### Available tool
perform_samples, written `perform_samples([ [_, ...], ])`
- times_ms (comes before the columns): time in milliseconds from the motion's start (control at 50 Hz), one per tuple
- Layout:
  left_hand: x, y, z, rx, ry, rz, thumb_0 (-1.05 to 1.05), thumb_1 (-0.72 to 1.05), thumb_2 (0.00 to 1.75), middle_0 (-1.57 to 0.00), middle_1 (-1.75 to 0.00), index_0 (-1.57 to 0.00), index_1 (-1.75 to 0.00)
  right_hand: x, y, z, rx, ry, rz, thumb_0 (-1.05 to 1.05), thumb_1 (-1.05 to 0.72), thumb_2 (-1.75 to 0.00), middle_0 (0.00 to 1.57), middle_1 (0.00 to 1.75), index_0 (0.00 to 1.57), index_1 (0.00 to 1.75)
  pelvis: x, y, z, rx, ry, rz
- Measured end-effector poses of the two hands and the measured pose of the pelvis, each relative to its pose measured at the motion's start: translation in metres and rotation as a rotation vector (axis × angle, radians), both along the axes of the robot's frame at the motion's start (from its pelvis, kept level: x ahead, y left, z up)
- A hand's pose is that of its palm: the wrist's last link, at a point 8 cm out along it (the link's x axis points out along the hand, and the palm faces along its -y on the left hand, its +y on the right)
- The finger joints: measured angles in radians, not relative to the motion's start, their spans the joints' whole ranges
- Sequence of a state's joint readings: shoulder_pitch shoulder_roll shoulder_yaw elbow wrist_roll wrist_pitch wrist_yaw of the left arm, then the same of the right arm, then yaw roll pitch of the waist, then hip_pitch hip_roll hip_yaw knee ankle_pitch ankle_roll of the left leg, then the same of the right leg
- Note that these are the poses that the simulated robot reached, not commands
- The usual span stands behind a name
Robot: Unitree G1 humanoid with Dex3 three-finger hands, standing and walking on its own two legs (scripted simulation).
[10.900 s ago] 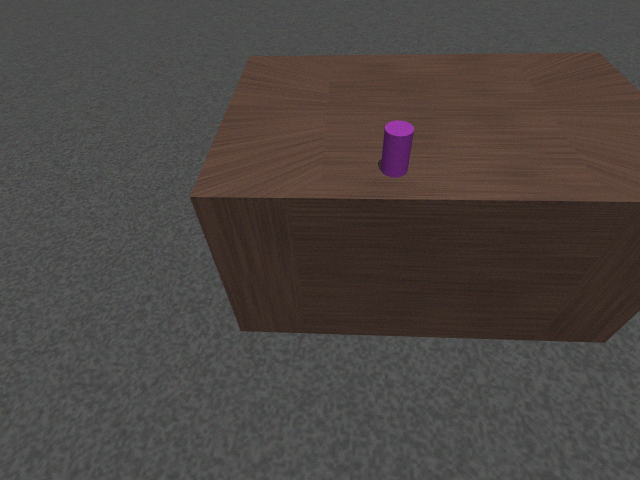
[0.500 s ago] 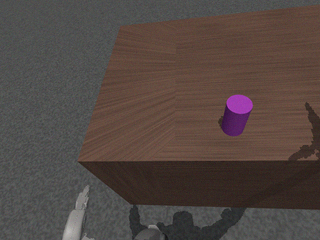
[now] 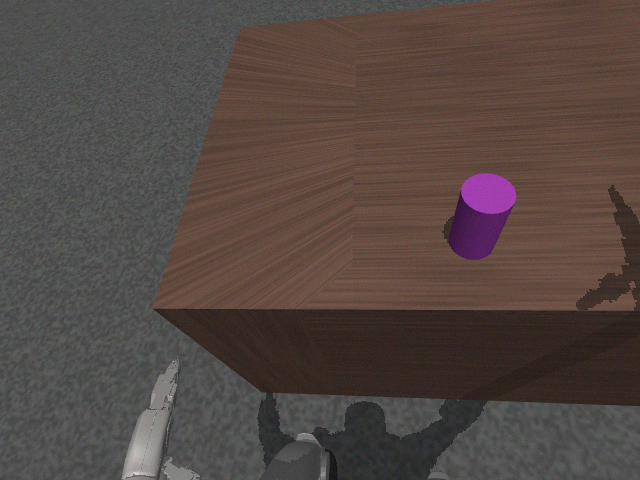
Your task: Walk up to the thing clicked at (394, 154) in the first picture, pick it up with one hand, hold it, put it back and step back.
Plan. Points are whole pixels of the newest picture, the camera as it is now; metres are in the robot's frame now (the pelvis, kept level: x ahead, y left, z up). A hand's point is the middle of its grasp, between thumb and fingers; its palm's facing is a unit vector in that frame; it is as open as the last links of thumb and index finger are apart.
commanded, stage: approach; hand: right
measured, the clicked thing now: (478, 219) +0.48 -0.13 -0.01
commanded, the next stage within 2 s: close in in 0.12 s
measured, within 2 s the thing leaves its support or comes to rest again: neither
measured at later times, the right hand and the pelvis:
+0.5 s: hand (522, 212) +0.48 -0.19 +0.00, palm faces -0.04 +1.00 +0.05, open 17.8 cm; pelvis -0.02 +0.00 -0.04, yaw +2 degrees
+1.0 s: hand (483, 214) +0.48 -0.14 +0.00, palm faces -0.04 +1.00 +0.04, open 17.8 cm; pelvis -0.01 +0.00 -0.04, yaw +2 degrees
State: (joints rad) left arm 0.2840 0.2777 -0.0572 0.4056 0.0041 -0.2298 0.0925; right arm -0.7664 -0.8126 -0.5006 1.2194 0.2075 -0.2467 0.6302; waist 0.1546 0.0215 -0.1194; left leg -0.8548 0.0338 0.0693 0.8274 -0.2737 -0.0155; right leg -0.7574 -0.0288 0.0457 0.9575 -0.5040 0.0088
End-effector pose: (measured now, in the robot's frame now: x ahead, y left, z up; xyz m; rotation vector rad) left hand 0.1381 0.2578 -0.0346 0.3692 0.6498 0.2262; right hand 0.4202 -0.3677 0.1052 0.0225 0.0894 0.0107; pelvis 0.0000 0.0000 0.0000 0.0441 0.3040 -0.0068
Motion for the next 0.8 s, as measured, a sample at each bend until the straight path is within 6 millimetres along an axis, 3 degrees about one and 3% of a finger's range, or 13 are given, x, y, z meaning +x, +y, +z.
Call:
perform_samples([
  [80, 0.004, -0.002, 0.002, -0.001, -0.033, -0.015, -0.02, -0.54, 0.06, -0.06, -0.05, -0.05, -0.05, 0.008, 0.025, -0.026, 0.033, 0.032, 0.032, -0.01, 0.61, -0.04, 0.05, 0.05, 0.05, 0.05, -0.003, -0.001, -0.004, -0.003, 0.013, 0.003],
  [200, 0.002, -0.007, 0.009, 0.005, -0.088, -0.035, -0.02, -0.54, 0.06, -0.06, -0.05, -0.06, -0.05, 0.017, 0.069, -0.080, 0.061, 0.058, 0.060, -0.01, 0.61, -0.04, 0.05, 0.05, 0.05, 0.05, -0.009, 0.001, -0.016, -0.009, 0.045, 0.014],
  [340, -0.021, 0.015, 0.016, 0.096, -0.073, 0.028, -0.01, -0.53, 0.05, -0.06, -0.05, -0.06, -0.05, 0.027, 0.101, -0.120, 0.080, 0.022, 0.027, -0.02, 0.61, -0.03, 0.04, 0.05, 0.05, 0.05, -0.014, 0.002, -0.030, -0.008, 0.076, 0.024],
  [440, -0.027, 0.017, 0.006, 0.107, -0.046, 0.050, -0.02, -0.53, 0.05, -0.06, -0.05, -0.06, -0.04, 0.037, 0.119, -0.120, 0.042, -0.028, 0.031, -0.02, 0.61, -0.02, 0.04, 0.05, 0.05, 0.05, -0.017, 0.002, -0.039, -0.003, 0.093, 0.033],
  [580, -0.023, 0.005, 0.003, 0.034, -0.096, 0.045, -0.02, -0.53, 0.04, -0.06, -0.04, -0.06, -0.04, 0.040, 0.133, -0.095, 0.018, -0.027, 0.027, -0.02, 0.61, -0.03, 0.04, 0.05, 0.04, 0.05, -0.017, -0.001, -0.036, -0.001, 0.073, 0.031],
  [680, -0.021, -0.001, 0.003, 0.002, -0.119, 0.022, -0.02, -0.53, 0.04, -0.06, -0.04, -0.07, -0.04, 0.034, 0.142, -0.097, 0.011, 0.003, 0.032, -0.02, 0.61, -0.04, 0.04, 0.06, 0.04, 0.05, -0.019, -0.003, -0.036, -0.009, 0.065, 0.033],
  [800, -0.025, 0.007, 0.013, 0.045, -0.110, 0.016, -0.02, -0.52, 0.03, -0.06, -0.05, -0.07, -0.03, 0.030, 0.152, -0.108, 0.032, -0.012, 0.020, -0.02, 0.61, -0.04, 0.04, 0.05, 0.04, 0.05, -0.019, -0.001, -0.038, -0.015, 0.062, 0.032],
])
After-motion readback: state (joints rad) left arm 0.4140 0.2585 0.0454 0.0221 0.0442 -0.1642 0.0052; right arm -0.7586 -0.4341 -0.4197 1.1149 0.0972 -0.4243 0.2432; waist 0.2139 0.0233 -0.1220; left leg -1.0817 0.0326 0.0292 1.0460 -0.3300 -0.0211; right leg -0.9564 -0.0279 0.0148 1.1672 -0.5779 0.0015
